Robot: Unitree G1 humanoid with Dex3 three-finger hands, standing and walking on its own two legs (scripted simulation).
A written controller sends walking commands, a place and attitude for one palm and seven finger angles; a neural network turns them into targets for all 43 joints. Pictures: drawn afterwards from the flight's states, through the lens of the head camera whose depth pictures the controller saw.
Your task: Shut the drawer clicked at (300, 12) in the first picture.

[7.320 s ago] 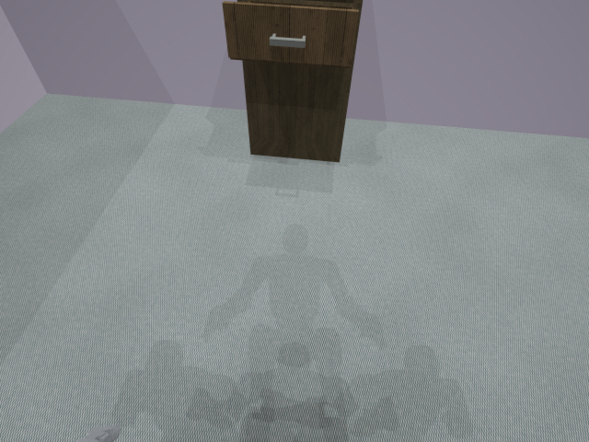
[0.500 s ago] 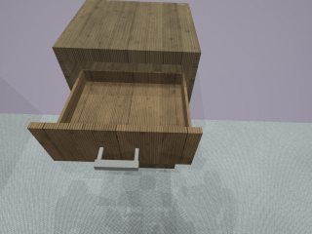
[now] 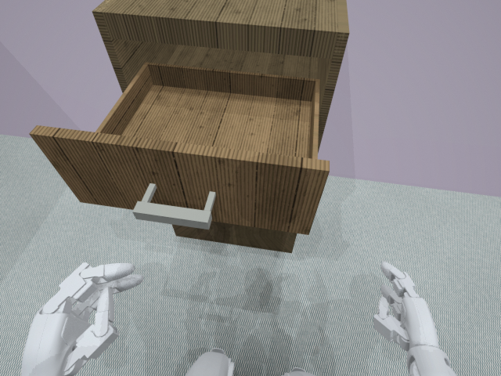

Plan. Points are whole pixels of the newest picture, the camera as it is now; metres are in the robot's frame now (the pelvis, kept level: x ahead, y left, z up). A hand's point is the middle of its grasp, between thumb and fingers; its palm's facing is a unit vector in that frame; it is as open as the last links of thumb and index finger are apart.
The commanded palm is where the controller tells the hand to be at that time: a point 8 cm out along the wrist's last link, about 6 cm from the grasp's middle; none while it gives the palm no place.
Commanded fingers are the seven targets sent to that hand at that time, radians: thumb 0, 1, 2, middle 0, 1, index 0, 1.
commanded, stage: raise the hand and make a fist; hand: left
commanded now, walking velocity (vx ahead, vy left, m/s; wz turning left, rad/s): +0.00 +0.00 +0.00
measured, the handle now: (177, 204) +0.36 +0.17 +0.07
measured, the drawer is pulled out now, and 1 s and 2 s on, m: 0.30 0.30 0.30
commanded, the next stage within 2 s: bring the fist close to the handle in 1.32 s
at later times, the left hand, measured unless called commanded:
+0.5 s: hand (132, 319) +0.17 +0.16 +0.11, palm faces -0.08 -1.00 +0.02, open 3.1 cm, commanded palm +0.14 +0.22 +0.12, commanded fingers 0.00 0.90 0.90 -1.30 -1.49 -1.30 -1.49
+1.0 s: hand (113, 282) +0.19 +0.17 +0.17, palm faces -0.04 -1.00 -0.01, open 3.2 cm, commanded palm +0.15 +0.22 +0.17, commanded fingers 0.00 0.90 0.90 -1.40 -1.60 -1.40 -1.60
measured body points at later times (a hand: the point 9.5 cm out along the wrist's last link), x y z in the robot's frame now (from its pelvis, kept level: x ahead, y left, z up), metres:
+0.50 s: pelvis +0.01 +0.03 +0.03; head +0.05 +0.02 +0.48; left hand +0.17 +0.21 +0.11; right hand +0.18 -0.23 -0.04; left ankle +0.03 +0.13 -0.66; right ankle +0.00 -0.04 -0.66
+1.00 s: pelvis +0.03 +0.06 +0.04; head +0.02 +0.05 +0.49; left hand +0.19 +0.22 +0.17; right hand +0.21 -0.15 -0.02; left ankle +0.03 +0.13 -0.66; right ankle +0.00 -0.04 -0.66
